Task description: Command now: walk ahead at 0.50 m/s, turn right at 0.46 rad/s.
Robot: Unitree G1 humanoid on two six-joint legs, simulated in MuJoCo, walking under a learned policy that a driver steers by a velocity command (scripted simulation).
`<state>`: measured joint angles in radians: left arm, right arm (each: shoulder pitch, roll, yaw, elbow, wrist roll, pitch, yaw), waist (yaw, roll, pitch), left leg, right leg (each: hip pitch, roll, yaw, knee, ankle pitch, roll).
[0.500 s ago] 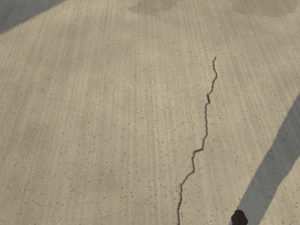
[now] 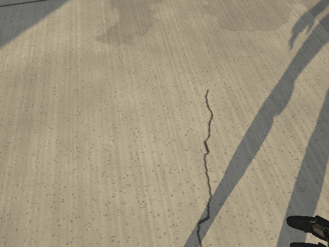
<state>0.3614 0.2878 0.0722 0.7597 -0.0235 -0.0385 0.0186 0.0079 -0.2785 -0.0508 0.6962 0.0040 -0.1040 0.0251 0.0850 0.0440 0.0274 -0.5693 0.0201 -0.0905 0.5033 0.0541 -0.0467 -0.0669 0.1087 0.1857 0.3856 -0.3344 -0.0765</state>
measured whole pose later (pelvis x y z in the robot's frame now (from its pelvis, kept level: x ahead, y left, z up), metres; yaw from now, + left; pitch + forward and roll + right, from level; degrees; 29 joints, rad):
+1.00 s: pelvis +0.52 +0.04 -0.01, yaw +19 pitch +2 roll -3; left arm 0.29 0.30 0.08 0.83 -0.03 -0.05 0.02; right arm 0.08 -0.29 -0.06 0.63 0.00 -0.02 0.06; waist 0.07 0.03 0.06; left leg -0.54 0.03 0.02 0.58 -0.04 0.06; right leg 0.01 -0.03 -0.22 0.41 -0.41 0.04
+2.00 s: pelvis +0.63 +0.07 -0.01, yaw +33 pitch -1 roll +1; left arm 0.19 0.29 0.04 0.80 -0.01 0.01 0.00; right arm 0.20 -0.25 -0.05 0.72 -0.01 0.03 -0.04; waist 0.02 -0.03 0.03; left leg -0.21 -0.01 0.00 0.54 -0.33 0.00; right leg -0.32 -0.02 0.07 0.62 -0.28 0.03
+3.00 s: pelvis +1.03 +0.19 +0.00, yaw +4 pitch +1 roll +3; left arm 0.19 0.30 0.06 0.69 -0.02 -0.04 0.00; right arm 0.32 -0.27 -0.07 0.86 0.00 -0.11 0.01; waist -0.06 -0.05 0.04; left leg -0.04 -0.06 0.11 0.22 -0.21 0.04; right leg -0.69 -0.11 0.09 0.91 -0.12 0.00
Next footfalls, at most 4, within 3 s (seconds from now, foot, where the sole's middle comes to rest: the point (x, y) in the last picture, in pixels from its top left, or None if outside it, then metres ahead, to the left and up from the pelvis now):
0.06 left None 0.22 0.13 -0.78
0.54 right None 0.46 -0.11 -0.78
1.02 left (151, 200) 0.65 0.19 -0.78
1.50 right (197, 184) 0.74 -0.01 -0.78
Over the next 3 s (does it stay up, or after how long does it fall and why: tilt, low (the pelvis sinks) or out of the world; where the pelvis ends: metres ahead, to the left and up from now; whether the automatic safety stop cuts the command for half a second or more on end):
stays up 1.03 0.19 0.00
